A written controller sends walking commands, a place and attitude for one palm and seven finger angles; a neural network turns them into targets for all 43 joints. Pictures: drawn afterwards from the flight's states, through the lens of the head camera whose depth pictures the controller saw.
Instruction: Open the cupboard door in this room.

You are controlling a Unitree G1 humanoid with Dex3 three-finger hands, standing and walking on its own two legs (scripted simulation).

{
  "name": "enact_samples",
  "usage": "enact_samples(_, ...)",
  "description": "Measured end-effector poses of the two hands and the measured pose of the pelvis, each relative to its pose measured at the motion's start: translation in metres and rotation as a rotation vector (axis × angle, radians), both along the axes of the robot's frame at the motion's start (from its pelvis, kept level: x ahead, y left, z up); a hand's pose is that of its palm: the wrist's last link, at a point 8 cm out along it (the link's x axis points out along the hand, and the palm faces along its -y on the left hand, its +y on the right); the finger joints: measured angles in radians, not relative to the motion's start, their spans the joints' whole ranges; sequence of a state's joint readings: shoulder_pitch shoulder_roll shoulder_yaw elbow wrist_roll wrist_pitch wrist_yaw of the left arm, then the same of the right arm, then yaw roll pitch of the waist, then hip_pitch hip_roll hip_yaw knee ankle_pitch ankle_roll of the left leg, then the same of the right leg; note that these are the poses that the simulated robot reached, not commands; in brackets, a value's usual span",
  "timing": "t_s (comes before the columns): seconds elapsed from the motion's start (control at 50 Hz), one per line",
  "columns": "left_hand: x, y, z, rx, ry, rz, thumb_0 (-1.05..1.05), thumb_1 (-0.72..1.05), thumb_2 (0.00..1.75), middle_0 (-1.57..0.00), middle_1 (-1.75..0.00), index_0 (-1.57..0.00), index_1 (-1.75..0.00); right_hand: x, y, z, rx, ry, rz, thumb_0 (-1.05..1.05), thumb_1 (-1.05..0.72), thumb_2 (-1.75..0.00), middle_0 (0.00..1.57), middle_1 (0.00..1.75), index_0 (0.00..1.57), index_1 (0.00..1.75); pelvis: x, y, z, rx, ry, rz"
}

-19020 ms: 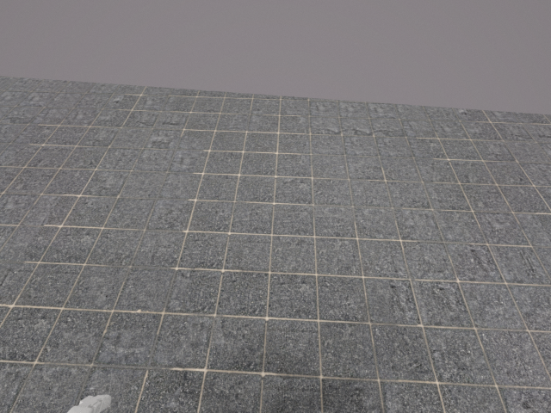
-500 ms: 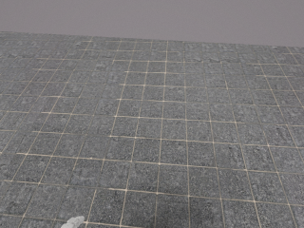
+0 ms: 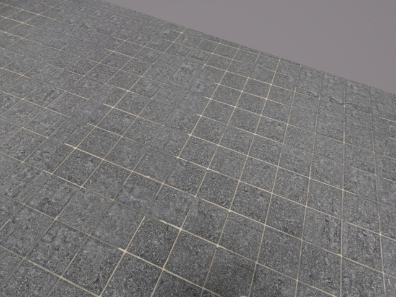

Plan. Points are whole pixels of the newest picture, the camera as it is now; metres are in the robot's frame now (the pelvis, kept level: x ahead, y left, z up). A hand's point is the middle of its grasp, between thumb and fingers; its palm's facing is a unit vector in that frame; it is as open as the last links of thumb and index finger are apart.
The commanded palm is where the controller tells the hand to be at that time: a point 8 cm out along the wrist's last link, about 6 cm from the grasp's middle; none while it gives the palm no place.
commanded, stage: turn or walk to find it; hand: left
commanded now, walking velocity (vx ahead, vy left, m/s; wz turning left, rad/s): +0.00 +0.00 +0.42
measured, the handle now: out of the picture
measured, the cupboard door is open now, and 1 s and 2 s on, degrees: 0 0 0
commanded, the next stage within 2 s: stand and wait in 0.04 s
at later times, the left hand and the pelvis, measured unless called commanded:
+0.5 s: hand out of the picture +0.04 +0.16 -0.16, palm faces -0.01 -0.98 -0.21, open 7.4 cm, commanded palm none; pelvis -0.01 -0.02 +0.01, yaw -4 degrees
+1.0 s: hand out of the picture +0.12 +0.19 -0.15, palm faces -0.29 -0.92 -0.25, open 7.4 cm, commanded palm none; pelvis -0.04 +0.01 +0.01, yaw -20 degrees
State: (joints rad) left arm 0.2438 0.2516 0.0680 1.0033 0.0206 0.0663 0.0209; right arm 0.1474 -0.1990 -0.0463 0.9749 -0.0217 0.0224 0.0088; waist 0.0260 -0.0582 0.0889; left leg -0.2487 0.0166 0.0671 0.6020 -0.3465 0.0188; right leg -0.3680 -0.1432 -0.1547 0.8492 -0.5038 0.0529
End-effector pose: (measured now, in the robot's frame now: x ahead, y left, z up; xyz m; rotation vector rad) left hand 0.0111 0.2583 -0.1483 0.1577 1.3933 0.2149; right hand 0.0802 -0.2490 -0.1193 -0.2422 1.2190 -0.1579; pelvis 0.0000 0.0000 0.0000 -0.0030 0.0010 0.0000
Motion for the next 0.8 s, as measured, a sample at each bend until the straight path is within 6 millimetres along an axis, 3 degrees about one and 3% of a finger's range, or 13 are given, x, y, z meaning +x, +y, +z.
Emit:
enact_samples(0.12, 0.005, 0.015, 0.015, 0.008, -0.044, 0.036, 0.01, 0.91, 0.90, -0.20, -0.30, -0.20, -0.29, 0.015, 0.021, 0.012, 0.007, -0.024, 0.057, 0.00, -0.90, -0.90, 0.20, 0.30, 0.20, 0.30, -0.001, 0.007, 0.013, -0.017, 0.002, 0.043)
enact_samples(0.22, 0.017, 0.006, 0.022, 0.015, -0.086, 0.014, 0.01, 0.91, 0.90, -0.20, -0.30, -0.20, -0.29, 0.013, 0.028, 0.007, 0.042, -0.036, 0.048, 0.00, -0.90, -0.90, 0.20, 0.30, 0.20, 0.30, 0.001, 0.005, 0.015, -0.003, -0.015, 0.035)
enact_samples(0.38, 0.028, -0.035, 0.019, 0.005, -0.081, -0.068, 0.01, 0.91, 0.90, -0.20, -0.30, -0.20, -0.29, -0.018, 0.006, -0.026, 0.101, -0.007, -0.074, 0.00, -0.91, -0.90, 0.20, 0.30, 0.21, 0.30, 0.001, -0.014, 0.001, 0.014, -0.041, -0.038)
enact_samples(0.5, 0.021, -0.052, 0.023, -0.022, -0.061, -0.081, 0.01, 0.90, 0.90, -0.21, -0.30, -0.20, -0.30, -0.051, -0.013, -0.020, 0.070, 0.073, -0.127, 0.00, -0.91, -0.90, 0.20, 0.30, 0.20, 0.30, -0.008, -0.019, 0.008, 0.015, -0.025, -0.078)
enact_samples(0.66, 0.028, -0.029, 0.015, -0.032, -0.046, -0.140, 0.01, 0.90, 0.90, -0.21, -0.30, -0.20, -0.30, -0.077, -0.017, -0.005, -0.003, 0.058, -0.188, 0.00, -0.91, -0.90, 0.19, 0.30, 0.20, 0.30, -0.020, -0.005, 0.008, 0.007, -0.007, -0.146)
enact_samples(0.74, 0.044, -0.007, 0.004, -0.032, -0.057, -0.183, 0.01, 0.90, 0.90, -0.21, -0.30, -0.20, -0.30, -0.090, -0.005, 0.001, -0.036, 0.010, -0.226, 0.00, -0.91, -0.90, 0.19, 0.30, 0.20, 0.30, -0.025, 0.010, 0.002, 0.007, -0.013, -0.193)
enact_samples(0.8, 0.061, 0.002, 0.010, -0.023, -0.068, -0.232, 0.01, 0.91, 0.90, -0.21, -0.30, -0.20, -0.30, -0.105, 0.006, 0.006, -0.031, 0.003, -0.257, 0.00, -0.90, -0.90, 0.19, 0.30, 0.20, 0.30, -0.027, 0.016, 0.007, -0.009, -0.017, -0.227)
